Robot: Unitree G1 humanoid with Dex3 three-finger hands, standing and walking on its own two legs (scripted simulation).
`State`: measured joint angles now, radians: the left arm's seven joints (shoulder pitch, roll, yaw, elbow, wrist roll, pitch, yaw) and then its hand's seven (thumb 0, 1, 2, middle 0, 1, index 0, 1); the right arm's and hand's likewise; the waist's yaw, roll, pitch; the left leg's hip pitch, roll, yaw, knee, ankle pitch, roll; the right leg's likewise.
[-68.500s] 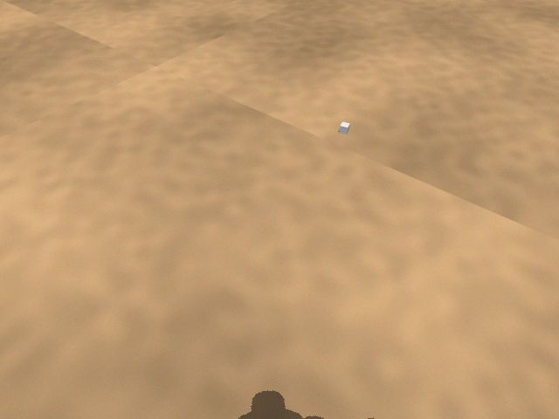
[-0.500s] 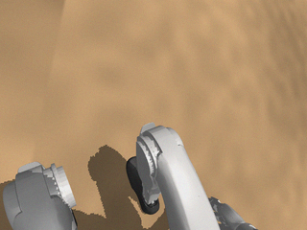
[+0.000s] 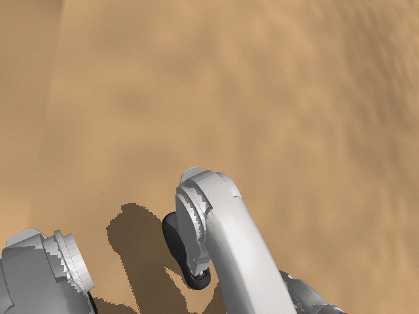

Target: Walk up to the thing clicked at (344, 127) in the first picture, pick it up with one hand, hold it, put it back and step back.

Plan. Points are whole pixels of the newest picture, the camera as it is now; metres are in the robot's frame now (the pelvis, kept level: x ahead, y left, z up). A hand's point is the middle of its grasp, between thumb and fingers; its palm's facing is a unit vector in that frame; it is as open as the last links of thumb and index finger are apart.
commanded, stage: open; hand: left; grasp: from above
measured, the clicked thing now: out of the picture +0.48 +0.31 -0.27
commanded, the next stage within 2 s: withdraw in 0.76 s
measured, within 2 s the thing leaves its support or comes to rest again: neither
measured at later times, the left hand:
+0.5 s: hand out of the picture +0.46 +0.30 -0.23, palm faces -0.47 -0.06 -0.88, open 12.3 cm
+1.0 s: hand out of the picture +0.47 +0.30 -0.23, palm faces -0.47 -0.06 -0.88, open 13.7 cm
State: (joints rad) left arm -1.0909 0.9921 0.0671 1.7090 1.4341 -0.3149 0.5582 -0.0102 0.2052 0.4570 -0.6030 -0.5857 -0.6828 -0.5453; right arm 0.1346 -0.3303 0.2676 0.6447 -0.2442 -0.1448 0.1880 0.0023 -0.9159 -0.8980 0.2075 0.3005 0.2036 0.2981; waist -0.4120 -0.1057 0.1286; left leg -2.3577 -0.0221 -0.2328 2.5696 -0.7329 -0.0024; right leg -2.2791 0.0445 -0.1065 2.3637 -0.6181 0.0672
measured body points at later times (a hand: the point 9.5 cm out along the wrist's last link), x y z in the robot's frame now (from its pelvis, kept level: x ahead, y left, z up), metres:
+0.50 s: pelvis +0.00 +0.00 +0.00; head +0.26 +0.14 +0.34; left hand +0.48 +0.30 -0.18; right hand +0.05 -0.25 -0.05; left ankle +0.06 +0.12 -0.26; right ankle +0.13 -0.13 -0.26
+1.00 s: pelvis +0.00 +0.00 +0.00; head +0.27 +0.13 +0.34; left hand +0.49 +0.30 -0.18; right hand +0.05 -0.25 -0.05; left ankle +0.06 +0.12 -0.26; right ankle +0.13 -0.13 -0.26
